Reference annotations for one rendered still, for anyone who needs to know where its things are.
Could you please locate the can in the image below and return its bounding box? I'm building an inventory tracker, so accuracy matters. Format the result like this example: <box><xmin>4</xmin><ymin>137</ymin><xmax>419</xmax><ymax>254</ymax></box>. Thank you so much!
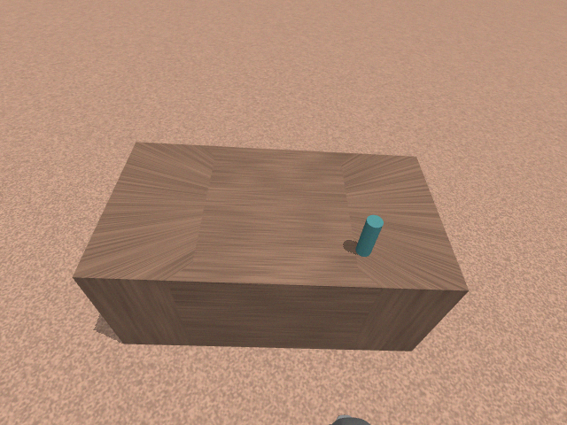
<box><xmin>355</xmin><ymin>215</ymin><xmax>384</xmax><ymax>257</ymax></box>

